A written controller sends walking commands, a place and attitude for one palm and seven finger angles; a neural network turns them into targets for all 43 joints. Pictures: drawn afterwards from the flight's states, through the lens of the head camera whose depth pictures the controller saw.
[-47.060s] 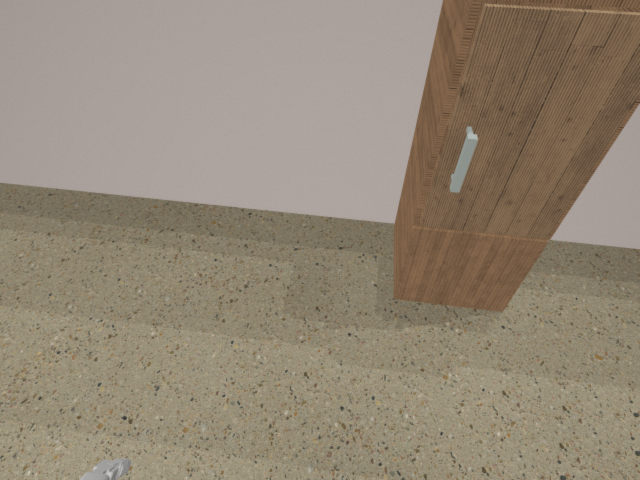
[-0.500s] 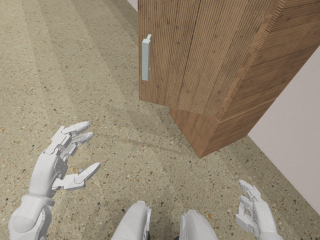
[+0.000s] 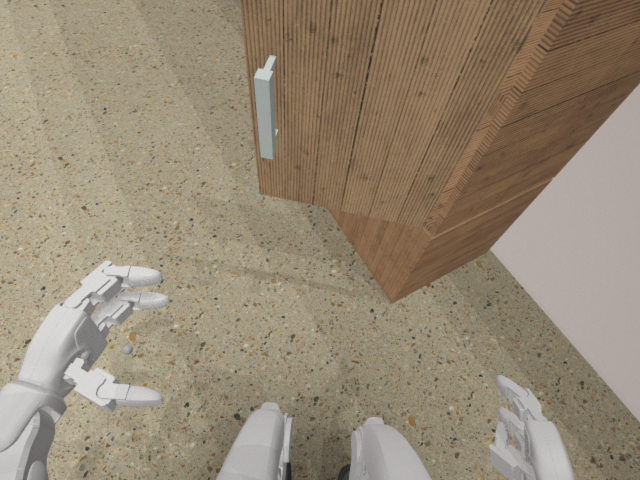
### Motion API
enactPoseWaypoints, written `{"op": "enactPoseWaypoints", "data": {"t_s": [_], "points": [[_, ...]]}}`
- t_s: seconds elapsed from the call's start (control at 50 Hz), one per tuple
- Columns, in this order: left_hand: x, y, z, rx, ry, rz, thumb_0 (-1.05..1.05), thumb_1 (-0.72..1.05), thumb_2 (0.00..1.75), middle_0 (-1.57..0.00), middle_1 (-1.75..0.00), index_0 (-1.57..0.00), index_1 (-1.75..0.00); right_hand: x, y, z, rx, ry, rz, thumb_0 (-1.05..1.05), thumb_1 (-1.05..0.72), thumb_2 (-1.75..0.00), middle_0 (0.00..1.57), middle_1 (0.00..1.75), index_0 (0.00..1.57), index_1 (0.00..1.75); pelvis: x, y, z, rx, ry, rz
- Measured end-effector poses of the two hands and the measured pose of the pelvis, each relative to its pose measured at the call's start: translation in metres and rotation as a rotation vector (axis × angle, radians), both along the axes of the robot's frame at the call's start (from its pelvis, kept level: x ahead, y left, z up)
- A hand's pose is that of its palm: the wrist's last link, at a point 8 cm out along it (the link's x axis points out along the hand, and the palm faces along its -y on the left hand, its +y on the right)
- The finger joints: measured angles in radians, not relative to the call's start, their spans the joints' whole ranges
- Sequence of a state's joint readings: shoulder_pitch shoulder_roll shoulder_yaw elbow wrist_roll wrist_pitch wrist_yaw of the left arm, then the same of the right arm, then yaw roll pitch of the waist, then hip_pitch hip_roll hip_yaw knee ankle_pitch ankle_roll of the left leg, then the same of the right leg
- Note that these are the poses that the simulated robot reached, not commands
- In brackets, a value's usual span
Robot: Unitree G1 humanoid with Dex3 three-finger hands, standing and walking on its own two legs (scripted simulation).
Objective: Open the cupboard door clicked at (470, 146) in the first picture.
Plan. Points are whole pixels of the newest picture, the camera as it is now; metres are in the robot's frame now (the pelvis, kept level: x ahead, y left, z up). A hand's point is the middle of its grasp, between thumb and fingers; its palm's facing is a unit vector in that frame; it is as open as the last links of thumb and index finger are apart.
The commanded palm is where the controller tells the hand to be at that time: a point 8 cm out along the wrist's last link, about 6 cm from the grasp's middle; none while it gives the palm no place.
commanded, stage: raise the hand with hooked fingers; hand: left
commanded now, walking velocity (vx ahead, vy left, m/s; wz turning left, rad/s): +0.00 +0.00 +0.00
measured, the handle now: (269, 110) +0.64 +0.12 +0.03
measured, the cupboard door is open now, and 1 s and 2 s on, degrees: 49 49 49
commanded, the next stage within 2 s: move the hooked fingers beside the handle in 0.98 s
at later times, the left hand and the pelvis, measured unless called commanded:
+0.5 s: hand (86, 313) +0.28 +0.27 +0.05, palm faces -0.10 -0.99 -0.07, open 14.0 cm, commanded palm +0.26 +0.31 +0.04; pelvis +0.00 -0.01 -0.01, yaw +0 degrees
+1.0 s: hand (91, 325) +0.27 +0.27 +0.04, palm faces -0.15 -0.99 -0.07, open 14.0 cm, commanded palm +0.25 +0.32 +0.04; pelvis -0.01 +0.00 +0.00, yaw +0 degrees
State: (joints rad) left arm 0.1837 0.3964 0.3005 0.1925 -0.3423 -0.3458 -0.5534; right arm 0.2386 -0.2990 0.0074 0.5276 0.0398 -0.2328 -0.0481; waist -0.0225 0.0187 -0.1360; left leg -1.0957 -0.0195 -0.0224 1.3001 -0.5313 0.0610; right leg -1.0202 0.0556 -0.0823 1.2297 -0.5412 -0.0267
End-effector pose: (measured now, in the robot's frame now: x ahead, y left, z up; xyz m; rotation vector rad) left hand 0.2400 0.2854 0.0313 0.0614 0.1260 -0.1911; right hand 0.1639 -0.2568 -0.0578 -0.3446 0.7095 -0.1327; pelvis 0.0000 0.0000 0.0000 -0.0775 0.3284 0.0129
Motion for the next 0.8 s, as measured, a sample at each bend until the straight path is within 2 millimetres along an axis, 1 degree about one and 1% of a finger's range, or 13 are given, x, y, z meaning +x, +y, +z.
{"op": "enactPoseWaypoints", "data": {"t_s": [0.06, 0.1, 0.14, 0.2, 0.26, 0.3, 0.36, 0.46, 0.54, 0.64, 0.7, 0.8], "points": [[0.005, 0.006, 0.014, 0.007, -0.060, 0.033, 0.00, -0.28, 0.39, -0.28, -1.05, -0.29, -1.05, 0.012, 0.003, 0.005, 0.011, -0.027, 0.007, 0.01, -0.90, -0.90, 0.21, 0.30, 0.20, 0.30, 0.004, -0.001, 0.002, 0.003, 0.004, -0.005], [0.008, 0.014, 0.024, 0.016, -0.111, 0.076, 0.00, -0.33, 0.37, -0.29, -1.08, -0.29, -1.08, 0.018, 0.007, 0.005, 0.020, -0.036, 0.022, 0.01, -0.90, -0.90, 0.21, 0.30, 0.20, 0.30, 0.007, -0.002, 0.002, 0.004, 0.008, -0.004], [0.009, 0.023, 0.029, 0.024, -0.135, 0.112, 0.00, -0.37, 0.35, -0.29, -1.11, -0.30, -1.11, 0.024, 0.010, 0.003, 0.032, -0.038, 0.037, 0.01, -0.90, -0.90, 0.21, 0.30, 0.20, 0.30, 0.008, -0.003, 0.002, 0.004, 0.013, 0.000], [0.012, 0.030, 0.023, 0.016, -0.102, 0.121, 0.00, -0.42, 0.33, -0.29, -1.14, -0.30, -1.15, 0.029, 0.014, -0.001, 0.047, -0.036, 0.056, 0.01, -0.90, -0.90, 0.21, 0.30, 0.20, 0.30, 0.008, -0.003, -0.001, 0.002, 0.018, 0.004], [0.013, 0.028, 0.010, 0.001, -0.032, 0.081, 0.00, -0.46, 0.32, -0.29, -1.17, -0.30, -1.17, 0.030, 0.015, -0.004, 0.053, -0.032, 0.062, 0.01, -0.90, -0.90, 0.21, 0.30, 0.20, 0.30, 0.007, -0.004, -0.002, 0.001, 0.019, 0.005], [0.014, 0.025, 0.007, -0.003, -0.016, 0.051, -0.01, -0.47, 0.31, -0.29, -1.18, -0.30, -1.18, 0.028, 0.015, -0.005, 0.051, -0.028, 0.061, 0.01, -0.90, -0.90, 0.21, 0.30, 0.20, 0.30, 0.005, -0.004, -0.003, 0.001, 0.018, 0.003], [0.016, 0.024, 0.011, 0.001, -0.055, 0.037, -0.01, -0.49, 0.30, -0.30, -1.19, -0.30, -1.19, 0.022, 0.013, -0.005, 0.043, -0.018, 0.054, 0.01, -0.90, -0.90, 0.21, 0.30, 0.20, 0.30, 0.003, -0.005, -0.003, 0.002, 0.014, -0.003], [0.021, 0.038, 0.022, 0.008, -0.137, 0.082, -0.01, -0.50, 0.30, -0.30, -1.19, -0.30, -1.19, 0.007, 0.007, -0.009, 0.028, 0.014, 0.037, 0.01, -0.90, -0.90, 0.21, 0.30, 0.20, 0.30, -0.001, -0.007, -0.006, 0.000, 0.011, -0.003], [0.023, 0.043, 0.018, -0.003, -0.092, 0.077, -0.01, -0.50, 0.30, -0.30, -1.20, -0.30, -1.20, -0.005, 0.002, -0.011, 0.026, 0.038, 0.015, 0.01, -0.90, -0.90, 0.21, 0.30, 0.20, 0.30, -0.005, -0.006, -0.006, -0.001, 0.009, -0.001], [0.019, 0.035, 0.015, 0.000, -0.047, 0.027, -0.01, -0.50, 0.30, -0.30, -1.20, -0.30, -1.20, -0.017, -0.001, -0.008, 0.026, 0.044, -0.007, 0.01, -0.90, -0.90, 0.21, 0.30, 0.20, 0.30, -0.007, -0.003, -0.003, 0.003, 0.008, -0.009], [0.017, 0.035, 0.017, 0.007, -0.076, 0.037, -0.01, -0.50, 0.30, -0.30, -1.20, -0.30, -1.20, -0.021, -0.001, -0.007, 0.021, 0.045, -0.010, 0.01, -0.90, -0.90, 0.21, 0.30, 0.20, 0.30, -0.008, -0.003, -0.003, 0.006, 0.008, -0.013], [0.018, 0.043, 0.015, -0.005, -0.110, 0.083, -0.01, -0.50, 0.30, -0.30, -1.20, -0.30, -1.20, -0.023, -0.001, -0.010, 0.014, 0.052, -0.007, 0.01, -0.90, -0.90, 0.21, 0.30, 0.20, 0.30, -0.009, -0.003, -0.006, 0.005, 0.011, -0.010]]}}
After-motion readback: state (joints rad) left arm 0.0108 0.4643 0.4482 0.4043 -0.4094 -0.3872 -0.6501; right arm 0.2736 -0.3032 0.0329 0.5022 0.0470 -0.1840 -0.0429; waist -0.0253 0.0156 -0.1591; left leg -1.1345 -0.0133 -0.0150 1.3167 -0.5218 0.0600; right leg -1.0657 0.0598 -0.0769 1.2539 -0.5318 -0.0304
